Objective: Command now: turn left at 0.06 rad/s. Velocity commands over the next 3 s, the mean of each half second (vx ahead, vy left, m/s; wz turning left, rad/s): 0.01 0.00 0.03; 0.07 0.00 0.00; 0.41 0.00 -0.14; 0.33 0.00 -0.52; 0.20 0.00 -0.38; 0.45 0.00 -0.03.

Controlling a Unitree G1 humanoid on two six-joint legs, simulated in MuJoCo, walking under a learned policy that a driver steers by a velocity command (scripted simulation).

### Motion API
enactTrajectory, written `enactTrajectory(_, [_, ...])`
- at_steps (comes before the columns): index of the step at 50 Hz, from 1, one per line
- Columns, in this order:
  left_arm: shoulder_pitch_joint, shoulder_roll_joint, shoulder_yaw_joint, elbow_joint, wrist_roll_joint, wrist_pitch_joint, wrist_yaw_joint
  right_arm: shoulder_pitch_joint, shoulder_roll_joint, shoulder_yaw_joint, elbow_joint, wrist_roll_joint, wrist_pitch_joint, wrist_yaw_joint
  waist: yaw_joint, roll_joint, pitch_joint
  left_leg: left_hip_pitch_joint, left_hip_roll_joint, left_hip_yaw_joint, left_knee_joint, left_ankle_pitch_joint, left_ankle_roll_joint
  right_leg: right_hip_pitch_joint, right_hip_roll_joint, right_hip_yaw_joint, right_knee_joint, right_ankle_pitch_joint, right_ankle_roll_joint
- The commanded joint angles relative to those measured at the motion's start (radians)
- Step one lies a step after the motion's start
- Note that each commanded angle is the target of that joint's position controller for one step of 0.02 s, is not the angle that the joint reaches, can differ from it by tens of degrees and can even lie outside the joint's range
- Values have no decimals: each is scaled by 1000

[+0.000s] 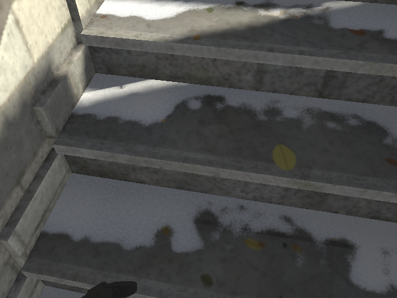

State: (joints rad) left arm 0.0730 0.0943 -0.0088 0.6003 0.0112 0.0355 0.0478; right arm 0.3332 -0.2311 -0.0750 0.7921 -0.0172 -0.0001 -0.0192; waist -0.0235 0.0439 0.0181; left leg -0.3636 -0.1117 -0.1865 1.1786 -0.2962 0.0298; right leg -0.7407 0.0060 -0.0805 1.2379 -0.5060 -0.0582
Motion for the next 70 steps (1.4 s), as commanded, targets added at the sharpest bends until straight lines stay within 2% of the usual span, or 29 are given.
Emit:
enactTrajectory(1, [25, 56, 28, 13, 3, -30, 23, -19, 9, 14, -133, -34, 2, -9, -24, -95, 13, -296, 12, -26, 332, 13, -1, 160, -190, 527, -604, -11, -169])
enactTrajectory(2, [27, 24, 19, 40, 14, -46, 29, 21, 30, 22, -109, -40, 12, -14, -44, -51, 20, -301, -10, -9, 353, 56, 1, 136, -146, 439, -560, 28, -154])
enactTrajectory(3, [43, 29, 25, 48, 21, -59, 28, 61, 45, 23, -95, -49, 17, -20, -42, -117, -11, -323, -34, 2, 512, 101, 1, 160, -159, 423, -568, 107, -162])
enactTrajectory(8, [107, 77, 40, 111, 17, -108, 12, -6, 34, 27, -119, -30, 36, -32, -42, -82, -19, -465, -31, 7, 580, 191, -18, 215, -163, 359, -615, 148, -148])
enactTrajectory(13, [170, 101, 56, 138, 2, -101, 32, -84, 11, 24, -168, -36, 55, -27, -10, -121, -48, -496, 49, 30, 378, 220, -88, 344, -198, 391, -667, 213, -195])
enactTrajectory(16, [167, 117, 63, 109, 29, -69, 62, -150, 22, 46, -196, 2, 58, -8, 43, -167, -30, -367, 160, 126, -181, -67, -88, 441, -219, 409, -809, 77, -166])
enactTrajectory(18, [211, 168, 84, 108, 33, -50, 49, -149, -3, 37, -171, 29, 66, -7, 108, -220, -46, -119, 113, 253, -353, -248, -47, 390, -225, 346, -857, 127, -158])
enactTrajectory(20, [202, 168, 85, 132, 18, -39, 19, 6, 40, 35, -110, 25, 48, -15, 31, -213, -39, 147, 97, 285, -536, -28, 6, 258, -191, 280, -777, 69, -130])
enactTrajectory(21, [240, 117, 73, 153, 22, -42, 7, 68, 51, 43, -66, 17, 29, -12, 11, -47, -44, 272, 123, 181, -655, 21, 6, 181, -116, 200, -673, -22, -85])
enactTrajectory(22, [230, 93, 67, 129, -5, -40, -6, 68, 24, 42, -107, 2, 5, -17, 6, 178, -35, 173, 310, -181, -871, -301, 59, 163, -9, 92, -569, 6, 1])
enactTrajectory(23, [254, 136, 83, 148, -13, -34, 0, 66, 63, 56, -113, -3, 0, -22, 7, 178, -23, 84, 420, -363, -1007, -351, 111, 261, -27, 136, -488, -10, 36])
enactTrajectory(29, [333, 113, 65, 236, 14, -52, -40, 70, 10, 43, -70, 4, -37, -44, 61, 41, -3, 143, 267, -38, -955, -79, 84, 468, -20, 130, -798, 240, 20])
enactTrajectory(40, [359, 151, 56, 307, -3, -71, -8, 130, 29, 27, 2, 10, -44, -39, 35, -37, -20, 241, 205, 128, -834, 292, 50, 497, -75, 160, -923, 359, 20])
enactTrajectory(42, [374, 160, 58, 321, -2, -70, -7, 145, 7, 17, 14, 4, -37, -37, 32, -34, -21, 228, 191, 128, -839, 82, 63, 488, -52, 145, -902, 226, 3])
enactTrajectory(45, [385, 176, 65, 308, 4, -61, -11, 172, -43, -7, 21, 6, -19, -28, 29, 2, 67, 125, 222, 53, -852, -299, 108, 395, -17, 147, -813, -50, -45])
enactTrajectory(48, [403, 168, 58, 292, 4, -69, -19, 106, -20, -3, -14, 9, -27, -20, 48, -31, 100, 15, 218, 46, -772, -328, 113, 393, -61, 238, -839, -122, -103])
enactTrajectory(51, [547, 247, 82, 331, 4, -79, -12, -46, 2, 7, -77, 5, -61, 0, 119, -263, 113, -299, 83, 266, -465, -120, 56, 689, -210, 513, -1032, -179, -212])
enactTrajectory(53, [597, 249, 88, 353, 4, -87, -9, -125, -4, 13, -110, -13, -82, 17, 154, -248, 164, -470, 114, 290, -277, -158, 40, 783, -321, 626, -1056, 90, -291])
enactTrajectory(56, [583, 286, 100, 377, 44, -109, 4, -204, 0, 14, -172, 3, -84, 25, 125, -202, 125, -720, 169, 214, 158, -325, 37, 919, -376, 578, -1014, 480, -310])
enactTrajectory(59, [590, 282, 109, 373, 79, -161, 7, -409, 54, 34, -307, -3, -61, -27, 155, -235, 115, -1206, 170, 58, 928, -653, 89, 1038, -448, 519, -988, 587, -289])
enactTrajectory(60, [562, 273, 103, 385, 65, -169, -6, -475, 82, 57, -368, -17, -59, -35, 119, -172, 148, -1310, 194, 47, 917, -666, 120, 1028, -442, 437, -1034, 507, -225])
enactTrajectory(62, [545, 180, 71, 403, 41, -182, -16, -702, 103, 96, -493, 0, -72, -36, 143, -153, 241, -1306, 214, 124, 822, -763, 130, 855, -381, 287, -1183, 503, -148])
enactTrajectory(64, [532, 198, 63, 420, -10, -152, -7, -637, 147, 135, -550, 16, -61, -8, 82, -110, 195, -791, 223, 270, 379, -465, 150, 497, -257, 145, -1375, 517, -111])
enactTrajectory(65, [429, 219, 53, 377, -74, -142, -9, -414, 146, 131, -488, 47, -50, 26, -41, 48, 2, -20, 165, 343, 79, -56, 141, 162, -201, 107, -1361, 770, -137])
enactTrajectory(66, [395, 383, 86, 313, -97, -162, -39, 50, 33, 49, -303, 39, -33, 20, -225, 58, -346, 614, -4, 420, 80, 91, 99, 74, -159, 96, -1022, 1324, -144])
enactTrajectory(67, [330, 540, 134, 308, -103, -197, -72, 324, -80, -6, -208, 6, 11, -17, -385, -60, -540, 679, 45, 214, -13, -138, 113, 219, -171, 178, -672, 1500, -87])
enactTrajectory(68, [294, 420, 117, 278, -114, -208, -103, 385, -268, -47, -169, -58, 11, -43, -359, 237, -633, 599, 328, -326, -386, -350, 189, 255, 7, 274, -207, 859, -14])
enactTrajectory(69, [320, 291, 107, 264, -29, -208, -109, 268, -311, -49, -156, -54, 5, -46, -256, 419, -630, 445, 468, -684, -736, -268, 184, 217, 173, 378, 275, 320, -14])
enactTrajectory(70, [343, 142, 96, 230, 23, -183, -91, 94, -280, -43, -157, -12, -23, -34, -89, 346, -434, 260, 510, -731, -815, -238, 129, 105, 143, 453, 531, 358, 8])
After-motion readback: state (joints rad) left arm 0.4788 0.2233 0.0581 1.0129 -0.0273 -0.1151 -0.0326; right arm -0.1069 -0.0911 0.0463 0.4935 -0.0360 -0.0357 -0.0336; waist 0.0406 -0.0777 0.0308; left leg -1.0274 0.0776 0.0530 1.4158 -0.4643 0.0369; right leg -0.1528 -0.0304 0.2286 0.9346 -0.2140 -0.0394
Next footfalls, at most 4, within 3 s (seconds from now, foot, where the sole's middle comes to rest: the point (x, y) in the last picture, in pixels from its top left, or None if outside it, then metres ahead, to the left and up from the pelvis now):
0.40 left None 0.19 0.11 -0.67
1.34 left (137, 252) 0.54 0.20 -0.50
1.88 right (222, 128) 0.84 -0.05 -0.33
2.48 left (184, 26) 1.14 0.06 -0.16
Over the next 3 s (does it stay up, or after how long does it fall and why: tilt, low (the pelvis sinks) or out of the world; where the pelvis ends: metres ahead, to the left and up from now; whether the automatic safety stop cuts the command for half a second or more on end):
stays up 1.17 -0.12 0.61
